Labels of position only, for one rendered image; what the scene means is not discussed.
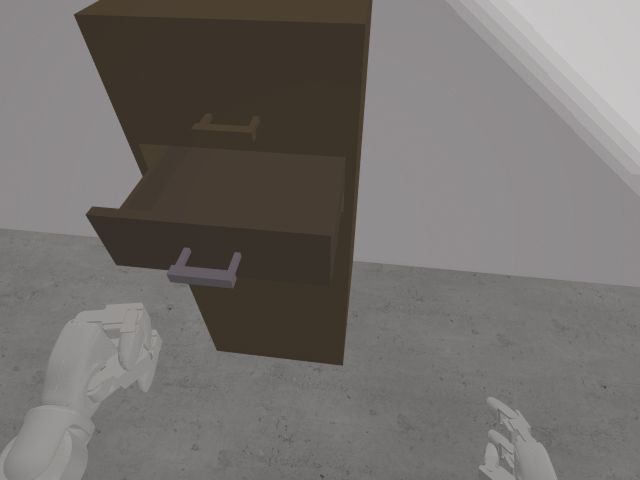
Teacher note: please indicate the cabinet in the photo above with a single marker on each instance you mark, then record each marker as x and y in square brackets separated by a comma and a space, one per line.
[295, 70]

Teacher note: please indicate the robot left hand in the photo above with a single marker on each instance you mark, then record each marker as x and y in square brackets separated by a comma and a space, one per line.
[119, 337]

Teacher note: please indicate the handle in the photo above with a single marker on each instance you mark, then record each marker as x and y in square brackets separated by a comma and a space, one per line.
[179, 273]
[228, 133]

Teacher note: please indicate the drawer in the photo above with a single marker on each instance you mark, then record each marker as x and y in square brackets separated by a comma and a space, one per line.
[280, 211]

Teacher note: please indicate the robot right hand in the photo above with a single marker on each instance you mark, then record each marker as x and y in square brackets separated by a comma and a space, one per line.
[527, 459]

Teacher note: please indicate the robot left forearm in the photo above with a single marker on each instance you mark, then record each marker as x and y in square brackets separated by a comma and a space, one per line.
[51, 445]

